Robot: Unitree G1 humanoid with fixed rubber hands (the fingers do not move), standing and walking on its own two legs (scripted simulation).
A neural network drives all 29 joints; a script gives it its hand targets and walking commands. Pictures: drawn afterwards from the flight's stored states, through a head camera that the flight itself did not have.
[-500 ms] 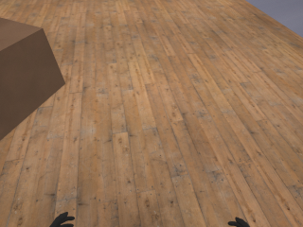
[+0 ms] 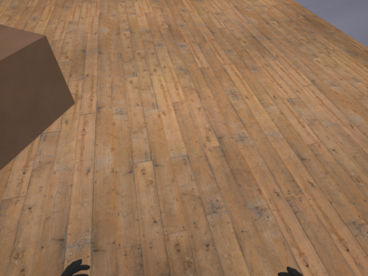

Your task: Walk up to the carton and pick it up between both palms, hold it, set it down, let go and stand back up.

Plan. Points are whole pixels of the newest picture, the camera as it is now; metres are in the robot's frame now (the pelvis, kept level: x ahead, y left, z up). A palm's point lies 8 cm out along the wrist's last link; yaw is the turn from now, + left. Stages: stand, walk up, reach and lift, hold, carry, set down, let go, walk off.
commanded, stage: stand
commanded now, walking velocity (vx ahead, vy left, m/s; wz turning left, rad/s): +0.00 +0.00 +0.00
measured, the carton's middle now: out of the picture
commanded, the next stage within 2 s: none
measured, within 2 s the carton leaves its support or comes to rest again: neither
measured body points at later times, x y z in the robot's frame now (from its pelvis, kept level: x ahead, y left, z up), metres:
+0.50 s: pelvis +0.00 +0.00 +0.00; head +0.01 +0.00 +0.45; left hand +0.12 +0.26 -0.11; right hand +0.09 -0.27 -0.11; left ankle +0.00 +0.12 -0.73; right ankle +0.03 -0.13 -0.73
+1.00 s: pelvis +0.00 +0.00 +0.00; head +0.01 +0.00 +0.45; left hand +0.13 +0.26 -0.11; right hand +0.08 -0.27 -0.11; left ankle +0.00 +0.12 -0.73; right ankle +0.03 -0.13 -0.73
